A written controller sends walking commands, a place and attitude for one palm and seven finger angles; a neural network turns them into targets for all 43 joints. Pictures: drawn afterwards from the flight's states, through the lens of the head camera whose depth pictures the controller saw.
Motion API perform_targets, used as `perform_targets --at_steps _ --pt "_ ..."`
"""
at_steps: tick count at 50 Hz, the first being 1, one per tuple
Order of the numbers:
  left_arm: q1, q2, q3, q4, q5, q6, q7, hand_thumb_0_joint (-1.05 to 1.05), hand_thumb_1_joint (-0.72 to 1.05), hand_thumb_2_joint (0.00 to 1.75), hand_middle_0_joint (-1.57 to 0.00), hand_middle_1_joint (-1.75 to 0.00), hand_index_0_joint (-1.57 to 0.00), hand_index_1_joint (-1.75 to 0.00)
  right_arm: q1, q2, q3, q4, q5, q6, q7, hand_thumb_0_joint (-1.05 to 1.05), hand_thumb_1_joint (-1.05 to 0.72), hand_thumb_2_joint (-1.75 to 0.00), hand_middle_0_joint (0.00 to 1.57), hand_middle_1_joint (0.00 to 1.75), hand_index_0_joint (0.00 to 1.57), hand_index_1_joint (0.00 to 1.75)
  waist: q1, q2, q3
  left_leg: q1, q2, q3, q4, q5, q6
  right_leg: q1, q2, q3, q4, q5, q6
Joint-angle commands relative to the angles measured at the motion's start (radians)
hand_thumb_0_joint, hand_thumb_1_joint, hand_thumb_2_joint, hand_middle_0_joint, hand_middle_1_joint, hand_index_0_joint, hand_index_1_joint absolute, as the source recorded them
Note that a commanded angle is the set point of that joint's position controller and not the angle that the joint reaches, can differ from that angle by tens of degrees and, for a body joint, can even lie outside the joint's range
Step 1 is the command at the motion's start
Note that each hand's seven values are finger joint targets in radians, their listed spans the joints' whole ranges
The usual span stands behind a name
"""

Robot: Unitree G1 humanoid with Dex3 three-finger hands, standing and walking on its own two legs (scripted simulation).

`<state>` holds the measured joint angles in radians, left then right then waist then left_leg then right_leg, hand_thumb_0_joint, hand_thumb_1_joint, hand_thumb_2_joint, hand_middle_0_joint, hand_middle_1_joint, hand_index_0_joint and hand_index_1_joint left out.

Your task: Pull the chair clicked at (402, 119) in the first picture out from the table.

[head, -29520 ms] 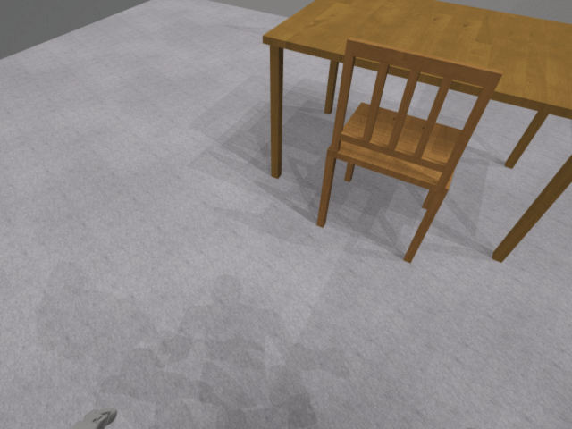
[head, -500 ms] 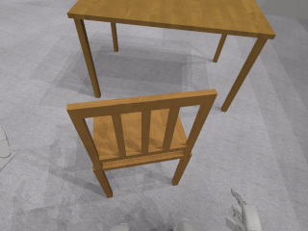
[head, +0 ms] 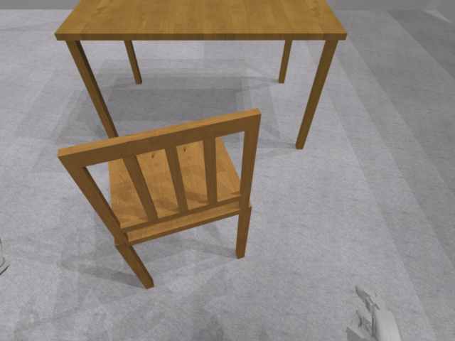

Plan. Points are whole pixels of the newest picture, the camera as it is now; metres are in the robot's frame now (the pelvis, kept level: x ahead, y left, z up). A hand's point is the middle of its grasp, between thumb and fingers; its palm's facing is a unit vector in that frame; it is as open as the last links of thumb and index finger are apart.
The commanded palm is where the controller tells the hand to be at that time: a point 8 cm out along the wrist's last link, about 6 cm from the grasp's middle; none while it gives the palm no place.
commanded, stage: stop stepping back and stand still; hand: left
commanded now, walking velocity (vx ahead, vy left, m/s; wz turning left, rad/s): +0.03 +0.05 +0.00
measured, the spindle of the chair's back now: (177, 181) +0.51 +0.13 -0.10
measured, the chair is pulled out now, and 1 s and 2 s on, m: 0.56 0.56 0.56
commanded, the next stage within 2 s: let the arm hang, fingers relaxed in 0.58 s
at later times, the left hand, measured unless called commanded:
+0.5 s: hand out of the picture +0.13 +0.28 +0.15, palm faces +0.45 -0.79 -0.41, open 7.5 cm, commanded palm +0.06 +0.31 +0.18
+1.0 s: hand out of the picture +0.04 +0.17 -0.16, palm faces +0.12 -0.99 -0.07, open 7.0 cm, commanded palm none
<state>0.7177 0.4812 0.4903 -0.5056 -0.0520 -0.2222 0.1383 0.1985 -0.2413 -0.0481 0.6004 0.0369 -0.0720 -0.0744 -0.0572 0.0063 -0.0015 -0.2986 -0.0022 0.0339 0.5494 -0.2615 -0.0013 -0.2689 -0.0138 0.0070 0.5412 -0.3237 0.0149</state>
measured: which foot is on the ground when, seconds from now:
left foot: down 0.00-1.00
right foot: down 0.00-0.44, up 0.46-0.58, down 0.60-1.00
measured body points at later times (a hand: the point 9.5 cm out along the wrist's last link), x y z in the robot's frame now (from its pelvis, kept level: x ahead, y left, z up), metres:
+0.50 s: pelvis -0.07 +0.01 +0.00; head -0.09 +0.02 +0.45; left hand +0.10 +0.31 +0.17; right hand +0.07 -0.23 -0.09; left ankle -0.02 +0.10 -0.73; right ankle -0.07 -0.12 -0.71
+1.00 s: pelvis -0.05 +0.02 +0.00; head -0.02 +0.05 +0.44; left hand +0.03 +0.22 -0.15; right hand +0.03 -0.22 -0.13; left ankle -0.06 +0.12 -0.73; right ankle -0.10 -0.10 -0.73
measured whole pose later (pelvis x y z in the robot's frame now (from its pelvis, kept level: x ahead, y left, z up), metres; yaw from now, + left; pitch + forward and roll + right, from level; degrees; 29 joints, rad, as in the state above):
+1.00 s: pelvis -0.05 +0.02 +0.00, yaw +4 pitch +1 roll +0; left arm 0.28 0.13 0.03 0.72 -0.01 0.03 0.02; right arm 0.26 -0.17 0.01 0.85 -0.03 -0.01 -0.02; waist -0.03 -0.08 0.05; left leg -0.31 -0.01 0.01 0.60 -0.32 0.03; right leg -0.20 -0.02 -0.09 0.56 -0.38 0.00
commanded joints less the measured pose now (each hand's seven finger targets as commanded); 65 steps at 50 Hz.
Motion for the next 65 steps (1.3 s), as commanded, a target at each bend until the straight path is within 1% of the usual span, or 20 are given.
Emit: perform_targets --at_steps 1,2,4,9,13,17,19,22,24,29,32,33,34,38,41,43,49,52,59,65 --pt "-0.094 0.132 0.068 -0.269 -0.011 -0.038 0.048 0.0 0.9 0.9 -0.2 -0.3 -0.2 -0.3 -0.075 -0.11 -0.043 -0.164 0.011 -0.087 -0.004 0.0 -0.9 -0.9 0.2 0.3 0.2 0.3 0.052 0.039 -0.179 0.272 0.186 -0.111 -0.157 0.612 0.072 0.039 -0.092 0.034 0.095 0.285 -0.005" --pt "-0.08 0.125 0.059 -0.287 0.003 -0.031 0.053 0.0 0.9 0.9 -0.2 -0.3 -0.2 -0.3 -0.072 -0.099 -0.042 -0.155 0.004 -0.094 0.001 0.0 -0.9 -0.9 0.2 0.3 0.2 0.3 0.056 0.109 -0.166 0.335 0.208 -0.138 -0.09 0.731 0.08 -0.045 -0.074 0.008 0.06 0.13 -0.003" --pt "-0.144 0.178 0.079 -0.377 0.019 -0.033 0.05 0.0 0.9 0.9 -0.2 -0.3 -0.2 -0.3 -0.084 -0.079 -0.016 -0.135 -0.021 -0.108 0.007 0.0 -0.9 -0.9 0.2 0.3 0.2 0.3 0.057 0.298 -0.098 0.189 0.21 -0.192 -0.156 0.53 0.096 -0.002 -0.074 -0.029 -0.003 -0.06 0.002" --pt "-0.135 0.145 0.088 -0.214 0.016 -0.031 0.054 0.0 0.9 0.9 -0.2 -0.3 -0.2 -0.3 -0.05 -0.095 -0.024 -0.119 0.001 -0.098 0.016 0.0 -0.9 -0.9 0.2 0.3 0.2 0.3 0.05 0.04 0.003 -0.089 0.085 -0.12 -0.117 -0.195 0.041 0.112 -0.079 0.055 -0.222 0.004 -0.027" --pt "-0.205 0.107 0.052 -0.096 0.014 -0.017 0.049 0.0 0.9 0.9 -0.2 -0.3 -0.2 -0.3 -0.045 -0.091 -0.016 -0.119 -0.012 -0.045 0.005 0.0 -0.9 -0.9 0.2 0.3 0.2 0.3 0.024 -0.039 0.052 -0.001 0.006 -0.038 0.148 -0.253 0.024 -0.202 -0.181 0.218 -0.346 -0.425 -0.124" --pt "-0.291 0.087 0.003 -0.073 0.015 -0.01 0.041 0.0 0.9 0.9 -0.2 -0.3 -0.2 -0.3 -0.035 -0.091 0.002 -0.107 -0.02 -0.045 0.003 0.0 -0.9 -0.9 0.2 0.3 0.2 0.3 0.017 -0.12 -0.002 0.07 0.017 -0.046 0.095 -0.167 0.047 -0.186 -0.17 0.129 -0.259 -0.346 -0.114" --pt "-0.307 0.089 -0.011 -0.112 0.015 -0.008 0.039 0.0 0.9 0.9 -0.2 -0.3 -0.2 -0.3 -0.055 -0.098 0.006 -0.119 -0.022 -0.051 -0.006 0.0 -0.9 -0.9 0.2 0.3 0.2 0.3 0.026 -0.02 0.015 0.065 0.05 -0.131 -0.035 -0.28 0.07 -0.228 -0.109 0.071 -0.161 -0.399 -0.083" --pt "-0.338 0.104 0.004 -0.23 0.035 0.0 0.043 0.0 0.9 0.9 -0.2 -0.3 -0.2 -0.3 -0.091 -0.093 0.007 -0.151 -0.017 -0.071 -0.012 0.0 -0.9 -0.9 0.2 0.3 0.2 0.3 0.041 0.316 0.051 -0.238 0.255 -0.459 -0.444 -0.703 0.147 -0.015 0.056 -0.086 0.334 -0.186 -0.021" --pt "-0.36 0.185 0.068 -0.281 0.04 -0.016 0.037 0.0 0.9 0.9 -0.2 -0.3 -0.2 -0.3 -0.072 -0.069 -0.004 -0.146 -0.023 -0.091 -0.003 0.0 -0.9 -0.9 0.2 0.3 0.2 0.3 0.062 0.265 0.037 -0.315 0.231 -0.39 -0.431 -0.578 0.147 0.079 0.037 -0.078 0.415 -0.156 -0.022" --pt "-0.118 0.132 0.075 -0.192 0.021 -0.029 0.037 0.0 0.9 0.9 -0.2 -0.3 -0.2 -0.3 -0.032 -0.064 0.011 -0.103 -0.031 -0.099 0.017 0.0 -0.9 -0.9 0.2 0.3 0.2 0.3 0.063 0.161 -0.056 -0.123 0.109 -0.186 -0.163 -0.257 0.07 0.21 0.018 -0.089 -0.212 -0.031 -0.048" --pt "-0.186 0.154 0.097 -0.134 0.003 -0.04 0.026 0.0 0.9 0.9 -0.2 -0.3 -0.2 -0.3 -0.013 -0.065 0.001 -0.084 -0.034 -0.078 0.02 0.0 -0.9 -0.9 0.2 0.3 0.2 0.3 0.033 -0.057 -0.053 -0.184 0.016 -0.046 0.194 -0.143 0.024 0.183 -0.214 0.228 -0.324 0.034 -0.166" --pt "-0.202 0.114 0.054 -0.096 0.001 -0.025 0.023 0.0 0.9 0.9 -0.2 -0.3 -0.2 -0.3 0.004 -0.081 -0.023 -0.082 -0.011 -0.076 0.024 0.0 -0.9 -0.9 0.2 0.3 0.2 0.3 0.035 -0.209 -0.031 -0.182 0.002 -0.049 0.305 -0.118 0.012 0.11 -0.285 0.336 -0.337 0.005 -0.204" --pt "-0.275 -0.127 -0.365 0.553 0.108 0.14 -0.088 0.0 0.9 0.9 -0.2 -0.3 -0.2 -0.3 -0.03 -0.114 -0.051 0.074 -0.038 -0.103 0.1 0.0 -0.9 -0.9 0.2 0.3 0.2 0.3 -0.008 -0.21 0.016 -0.251 0.084 -0.067 0.415 -0.1 -0.001 0.057 -0.346 0.137 -0.177 0.291 -0.211" --pt "-0.352 -0.181 -0.379 0.659 0.088 0.229 -0.128 0.0 0.9 0.9 -0.2 -0.3 -0.2 -0.3 0.061 -0.03 0.002 0.059 -0.055 0.039 0.092 0.0 -0.9 -0.9 0.2 0.3 0.2 0.3 0.003 -0.149 0.025 -0.037 0.014 -0.034 0.136 0.036 0.027 -0.11 -0.178 -0.028 0.017 0.423 -0.098" --pt "-0.349 -0.202 -0.41 0.803 0.079 0.229 -0.125 0.0 0.9 0.9 -0.2 -0.3 -0.2 -0.3 0.041 -0.108 -0.006 0.067 -0.077 0.034 0.077 0.0 -0.9 -0.9 0.2 0.3 0.2 0.3 0.057 -0.063 -0.034 0.029 0.16 -0.249 -0.001 0.497 0.123 -0.065 -0.061 -0.033 0.122 0.279 -0.02" --pt "-0.372 -0.193 -0.413 0.911 0.079 0.227 -0.121 0.0 0.9 0.9 -0.2 -0.3 -0.2 -0.3 0.033 -0.106 0.003 0.085 -0.077 0.036 0.059 0.0 -0.9 -0.9 0.2 0.3 0.2 0.3 0.071 -0.11 -0.08 0.058 0.133 -0.218 0.021 0.637 0.108 0.05 -0.065 -0.011 0.028 0.351 -0.032" --pt "-0.372 -0.156 -0.444 1.224 0.058 0.219 -0.107 0.0 0.9 0.9 -0.2 -0.3 -0.2 -0.3 0.105 -0.069 0.023 0.218 -0.054 0.041 0.038 0.0 -0.9 -0.9 0.2 0.3 0.2 0.3 0.051 0.151 -0.144 0.21 0.087 -0.118 0.004 0.705 0.048 0.163 -0.099 0.001 -0.035 0.509 -0.072" --pt "-0.376 -0.203 -0.444 1.271 0.055 0.225 -0.101 0.0 0.9 0.9 -0.2 -0.3 -0.2 -0.3 0.145 -0.041 0.019 0.25 -0.055 0.047 0.029 0.0 -0.9 -0.9 0.2 0.3 0.2 0.3 0.042 0.272 -0.165 0.265 0.109 -0.132 -0.041 0.725 0.056 0.156 -0.079 -0.04 -0.066 0.354 -0.056" --pt "-0.399 -0.217 -0.467 1.397 0.057 0.237 -0.109 0.0 0.9 0.9 -0.2 -0.3 -0.2 -0.3 0.158 -0.035 0.022 0.311 -0.05 0.063 0.036 0.0 -0.9 -0.9 0.2 0.3 0.2 0.3 0.056 -0.02 0.051 0.095 0.106 -0.153 -0.157 0.281 0.071 0.139 -0.078 -0.033 -0.182 0.185 -0.054" --pt "-0.369 -0.212 -0.48 1.458 0.057 0.241 -0.105 0.0 0.9 0.9 -0.2 -0.3 -0.2 -0.3 0.18 -0.034 0.022 0.362 -0.055 0.073 0.047 0.0 -0.9 -0.9 0.2 0.3 0.2 0.3 0.052 -0.023 0.118 0.051 0.085 -0.146 -0.222 -0.032 0.067 0.078 -0.087 -0.008 -0.214 0.025 -0.06"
